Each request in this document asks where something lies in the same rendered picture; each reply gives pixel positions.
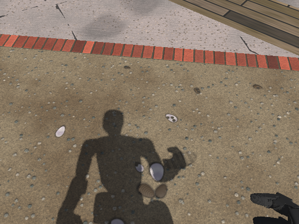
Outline right robot hand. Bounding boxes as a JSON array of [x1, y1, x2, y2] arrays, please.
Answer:
[[250, 192, 299, 224]]

